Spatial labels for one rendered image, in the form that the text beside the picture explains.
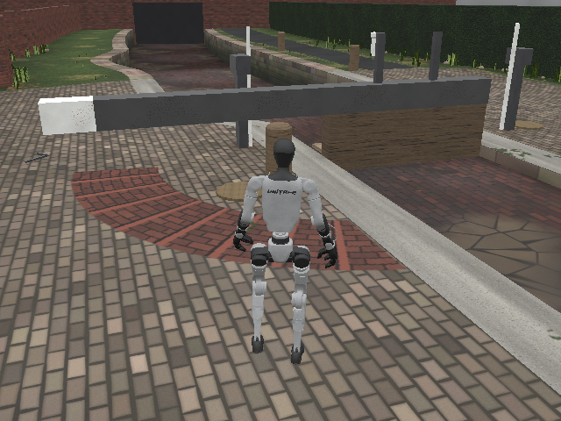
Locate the right robot upper arm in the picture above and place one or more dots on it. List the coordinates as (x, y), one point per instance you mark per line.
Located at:
(309, 186)

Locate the robot torso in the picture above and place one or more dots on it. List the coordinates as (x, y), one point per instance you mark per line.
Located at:
(281, 203)

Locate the robot left hand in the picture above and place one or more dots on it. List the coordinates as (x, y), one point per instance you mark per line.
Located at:
(246, 239)

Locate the robot right forearm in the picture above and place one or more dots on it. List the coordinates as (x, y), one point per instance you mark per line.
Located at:
(324, 232)

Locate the robot left forearm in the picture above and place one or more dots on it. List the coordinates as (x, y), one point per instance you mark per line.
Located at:
(241, 227)

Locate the left robot upper arm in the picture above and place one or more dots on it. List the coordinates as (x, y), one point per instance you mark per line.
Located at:
(251, 195)

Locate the robot head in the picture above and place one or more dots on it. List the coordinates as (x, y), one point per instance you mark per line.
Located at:
(283, 151)

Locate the robot right hand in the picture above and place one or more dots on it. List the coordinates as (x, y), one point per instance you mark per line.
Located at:
(331, 254)

